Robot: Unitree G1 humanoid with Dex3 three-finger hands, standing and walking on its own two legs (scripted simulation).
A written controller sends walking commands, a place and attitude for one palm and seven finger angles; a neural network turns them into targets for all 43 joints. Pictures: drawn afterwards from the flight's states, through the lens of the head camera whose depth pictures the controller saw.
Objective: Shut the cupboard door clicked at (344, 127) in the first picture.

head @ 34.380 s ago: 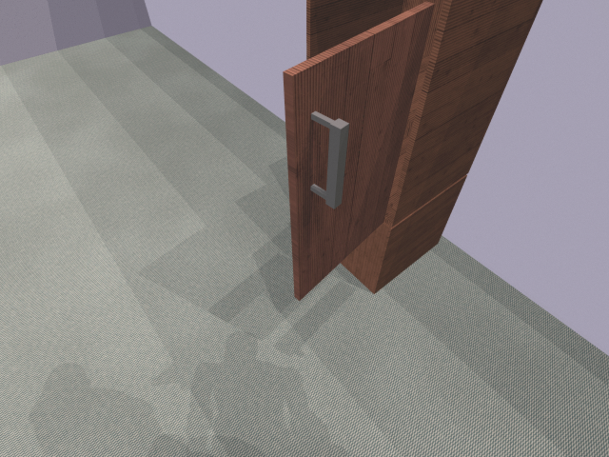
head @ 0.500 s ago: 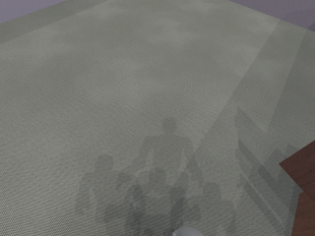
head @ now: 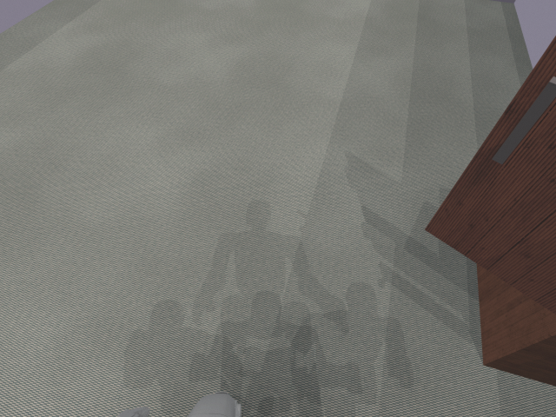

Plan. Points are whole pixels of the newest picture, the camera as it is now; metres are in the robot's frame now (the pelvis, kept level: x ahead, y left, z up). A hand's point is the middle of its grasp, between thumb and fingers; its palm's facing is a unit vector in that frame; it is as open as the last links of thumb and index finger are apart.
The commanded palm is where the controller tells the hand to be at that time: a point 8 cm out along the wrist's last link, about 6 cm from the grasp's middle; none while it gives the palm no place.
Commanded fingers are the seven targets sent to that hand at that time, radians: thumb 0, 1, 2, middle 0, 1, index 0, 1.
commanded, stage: turn to face it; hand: left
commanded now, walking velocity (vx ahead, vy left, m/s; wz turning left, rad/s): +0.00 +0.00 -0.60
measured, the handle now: (529, 119) +0.58 -0.41 +0.09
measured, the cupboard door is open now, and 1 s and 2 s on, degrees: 63 63 63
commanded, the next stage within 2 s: take the last steps up to it in 1.08 s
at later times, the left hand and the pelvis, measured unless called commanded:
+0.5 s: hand (175, 385) +0.18 +0.18 -0.16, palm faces -0.30 -0.92 -0.26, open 7.4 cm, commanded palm none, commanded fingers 0.00 0.90 0.90 -0.20 -0.30 -0.20 -0.30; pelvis +0.01 +0.01 -0.01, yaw -19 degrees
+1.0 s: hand (197, 369) +0.21 +0.16 -0.18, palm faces -0.49 -0.85 -0.19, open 7.4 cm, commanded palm none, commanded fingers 0.00 0.90 0.90 -0.20 -0.30 -0.20 -0.30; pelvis +0.05 +0.02 +0.00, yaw -32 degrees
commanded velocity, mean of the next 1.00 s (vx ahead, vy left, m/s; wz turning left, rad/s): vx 0.00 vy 0.00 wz -0.50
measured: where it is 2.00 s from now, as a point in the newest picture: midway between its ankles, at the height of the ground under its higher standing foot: outside the picture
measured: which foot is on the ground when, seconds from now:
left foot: up 0.00-0.10, down 0.12-0.52, up 0.54-0.88, down 0.90-1.00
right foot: down 0.00-0.12, up 0.14-0.50, down 0.52-0.90, up 0.92-1.00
